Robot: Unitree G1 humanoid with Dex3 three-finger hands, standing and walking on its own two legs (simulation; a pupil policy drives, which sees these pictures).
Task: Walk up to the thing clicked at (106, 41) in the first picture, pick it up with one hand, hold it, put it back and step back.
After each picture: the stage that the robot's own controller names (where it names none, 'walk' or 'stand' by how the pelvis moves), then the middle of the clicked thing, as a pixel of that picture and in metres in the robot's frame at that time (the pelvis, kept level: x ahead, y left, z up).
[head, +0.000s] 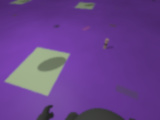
stand; (105, 44) +1.60 -0.36 -0.65
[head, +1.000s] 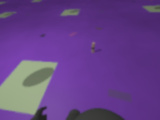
walk; (93, 47) +1.51 +0.03 -0.62
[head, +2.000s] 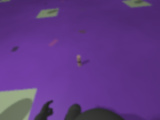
walk; (79, 61) +0.99 +0.24 -0.64
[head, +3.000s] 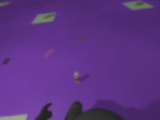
walk; (77, 78) +0.64 +0.25 -0.65
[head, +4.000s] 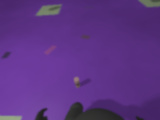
stand; (77, 82) +0.50 +0.21 -0.63
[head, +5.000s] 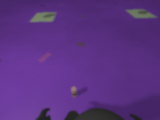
stand; (74, 92) +0.43 +0.19 -0.65
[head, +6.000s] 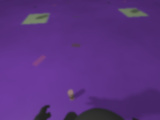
stand; (71, 95) +0.38 +0.22 -0.64
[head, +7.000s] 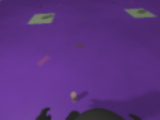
stand; (74, 97) +0.36 +0.20 -0.66
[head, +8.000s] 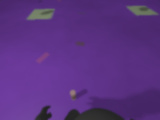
stand; (73, 95) +0.36 +0.19 -0.65
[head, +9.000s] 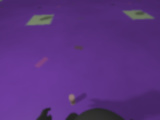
stand; (72, 100) +0.34 +0.20 -0.66
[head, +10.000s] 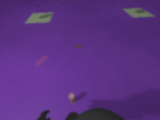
stand; (72, 98) +0.34 +0.20 -0.66
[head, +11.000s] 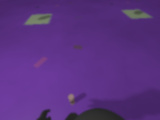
stand; (71, 99) +0.33 +0.21 -0.66
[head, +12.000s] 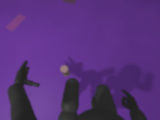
go down; (65, 71) +0.37 +0.24 -0.40
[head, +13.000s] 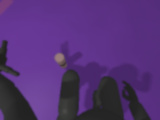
go down; (61, 61) +0.40 +0.28 -0.27
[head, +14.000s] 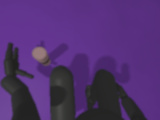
close in; (43, 58) +0.37 +0.31 -0.18
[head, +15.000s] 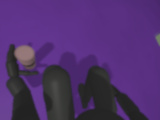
close; (27, 60) +0.35 +0.32 -0.14
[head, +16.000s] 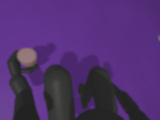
lift; (29, 61) +0.34 +0.32 -0.15
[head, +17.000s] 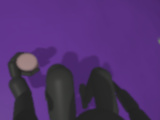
lift; (30, 64) +0.31 +0.32 -0.14
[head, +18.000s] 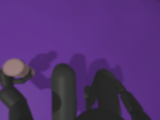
lift; (23, 70) +0.25 +0.38 -0.13
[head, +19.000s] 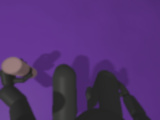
lift; (24, 70) +0.25 +0.39 -0.11
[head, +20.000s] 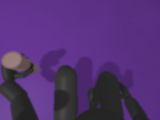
lift; (25, 65) +0.28 +0.40 -0.08
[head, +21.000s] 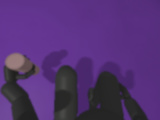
lift; (27, 66) +0.27 +0.39 -0.08
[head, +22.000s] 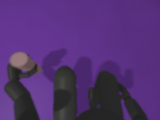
lift; (30, 66) +0.29 +0.38 -0.09
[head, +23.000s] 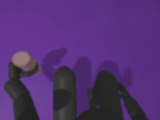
lift; (31, 65) +0.30 +0.37 -0.10
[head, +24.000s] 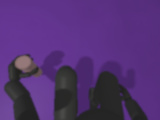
lift; (31, 68) +0.28 +0.39 -0.14
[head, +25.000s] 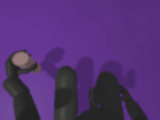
lift; (30, 64) +0.29 +0.40 -0.13
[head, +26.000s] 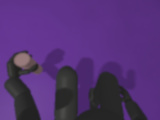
lift; (31, 65) +0.29 +0.39 -0.13
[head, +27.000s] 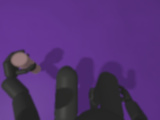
lift; (29, 65) +0.29 +0.41 -0.13
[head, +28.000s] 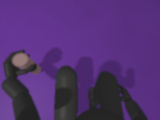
lift; (30, 65) +0.29 +0.40 -0.15
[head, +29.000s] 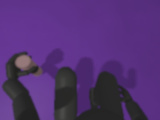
lift; (32, 67) +0.29 +0.39 -0.15
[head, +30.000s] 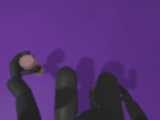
lift; (34, 67) +0.29 +0.38 -0.16
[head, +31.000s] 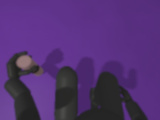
lift; (33, 67) +0.29 +0.39 -0.16
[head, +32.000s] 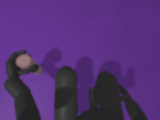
lift; (32, 66) +0.29 +0.40 -0.16
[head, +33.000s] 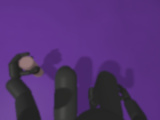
lift; (33, 68) +0.29 +0.38 -0.17
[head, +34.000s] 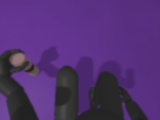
lift; (27, 66) +0.28 +0.42 -0.17
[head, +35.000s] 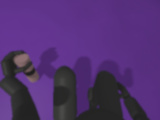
lift; (28, 69) +0.28 +0.40 -0.17
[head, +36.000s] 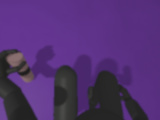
lift; (23, 69) +0.25 +0.43 -0.17
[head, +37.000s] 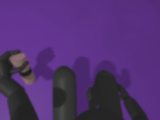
lift; (25, 70) +0.27 +0.41 -0.16
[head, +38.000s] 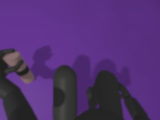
lift; (21, 69) +0.26 +0.42 -0.16
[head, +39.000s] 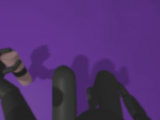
lift; (19, 70) +0.26 +0.43 -0.15
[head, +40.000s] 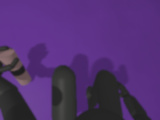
lift; (17, 69) +0.25 +0.43 -0.16
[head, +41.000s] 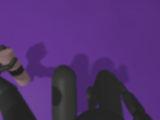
lift; (16, 69) +0.25 +0.44 -0.15
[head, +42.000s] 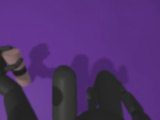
lift; (19, 69) +0.25 +0.43 -0.15
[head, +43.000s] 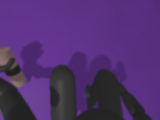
lift; (12, 69) +0.25 +0.44 -0.16
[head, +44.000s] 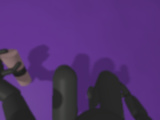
lift; (18, 70) +0.24 +0.43 -0.15
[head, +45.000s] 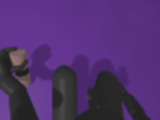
lift; (21, 70) +0.25 +0.42 -0.15
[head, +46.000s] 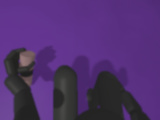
lift; (26, 70) +0.25 +0.40 -0.16
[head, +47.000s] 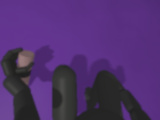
lift; (24, 71) +0.25 +0.40 -0.16
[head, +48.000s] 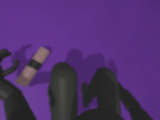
stand; (34, 65) +0.29 +0.32 -0.24
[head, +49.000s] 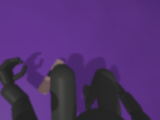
lift; (52, 75) +0.27 +0.21 -0.24
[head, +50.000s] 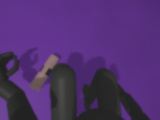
lift; (45, 71) +0.28 +0.26 -0.24
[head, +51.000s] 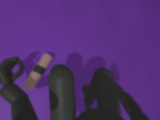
lift; (38, 70) +0.29 +0.30 -0.24
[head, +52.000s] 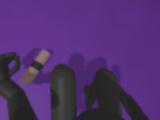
lift; (36, 66) +0.31 +0.33 -0.24
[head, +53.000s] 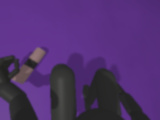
lift; (30, 64) +0.32 +0.37 -0.24
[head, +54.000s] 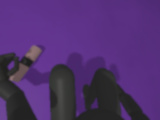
lift; (26, 62) +0.32 +0.39 -0.24
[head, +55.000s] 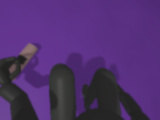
lift; (21, 61) +0.33 +0.42 -0.24
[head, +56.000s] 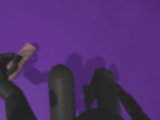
lift; (19, 61) +0.33 +0.43 -0.24
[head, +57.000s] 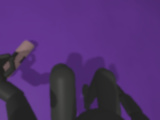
lift; (17, 58) +0.34 +0.44 -0.24
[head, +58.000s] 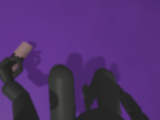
lift; (15, 59) +0.34 +0.45 -0.24
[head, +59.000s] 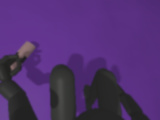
lift; (19, 58) +0.34 +0.45 -0.24
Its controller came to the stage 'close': yes
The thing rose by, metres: 0.11
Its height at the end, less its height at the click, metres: -0.09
